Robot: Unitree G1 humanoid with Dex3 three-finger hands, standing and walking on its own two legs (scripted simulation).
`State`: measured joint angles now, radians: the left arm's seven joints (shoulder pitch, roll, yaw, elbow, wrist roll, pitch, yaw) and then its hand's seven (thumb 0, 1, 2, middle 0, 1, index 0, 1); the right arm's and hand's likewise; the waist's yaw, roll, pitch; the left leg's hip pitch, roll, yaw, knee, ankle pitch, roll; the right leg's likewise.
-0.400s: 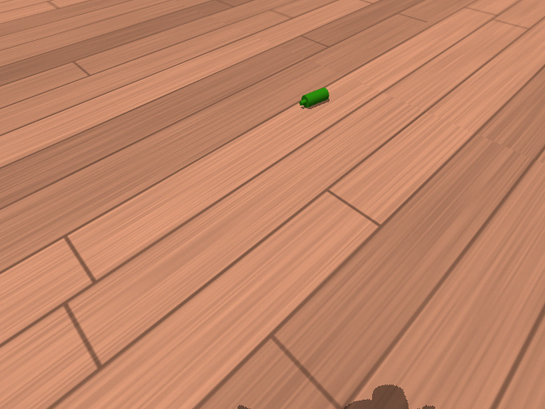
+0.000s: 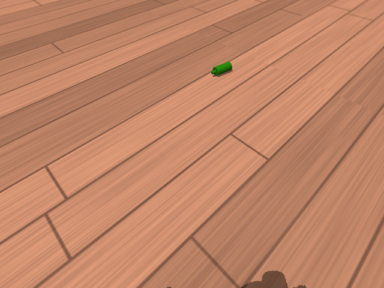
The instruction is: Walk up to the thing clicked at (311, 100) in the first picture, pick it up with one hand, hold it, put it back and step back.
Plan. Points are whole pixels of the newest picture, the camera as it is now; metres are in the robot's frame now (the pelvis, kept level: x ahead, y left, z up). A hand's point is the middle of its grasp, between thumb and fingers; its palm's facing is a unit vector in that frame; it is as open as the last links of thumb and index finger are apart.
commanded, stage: stand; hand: left
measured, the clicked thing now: (220, 69) +2.03 -0.25 -0.74
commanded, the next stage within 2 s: walk up in 0.72 s
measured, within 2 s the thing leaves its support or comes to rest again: neither
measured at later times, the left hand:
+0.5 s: hand out of the picture +0.08 +0.25 -0.16, palm faces -0.03 -0.94 -0.34, open 7.4 cm
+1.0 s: hand out of the picture +0.09 +0.33 -0.17, palm faces +0.21 -0.92 -0.31, open 7.4 cm
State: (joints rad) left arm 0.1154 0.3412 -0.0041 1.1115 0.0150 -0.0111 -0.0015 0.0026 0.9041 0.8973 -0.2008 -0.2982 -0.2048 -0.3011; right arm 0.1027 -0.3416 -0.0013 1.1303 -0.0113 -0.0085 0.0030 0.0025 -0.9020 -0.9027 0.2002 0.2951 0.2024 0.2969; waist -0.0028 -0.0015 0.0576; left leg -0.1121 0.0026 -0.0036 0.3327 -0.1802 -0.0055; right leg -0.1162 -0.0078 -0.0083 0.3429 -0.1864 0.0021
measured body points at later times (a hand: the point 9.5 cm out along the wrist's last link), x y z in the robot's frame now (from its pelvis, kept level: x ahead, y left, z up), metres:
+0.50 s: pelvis +0.00 +0.00 +0.00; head +0.01 +0.00 +0.45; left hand +0.08 +0.30 -0.13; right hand +0.08 -0.30 -0.13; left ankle +0.00 +0.12 -0.75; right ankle +0.00 -0.12 -0.75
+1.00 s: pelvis +0.06 +0.02 -0.02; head +0.04 +0.06 +0.43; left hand +0.08 +0.38 -0.14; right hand +0.17 -0.32 -0.09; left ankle +0.09 +0.14 -0.74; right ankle +0.00 -0.12 -0.75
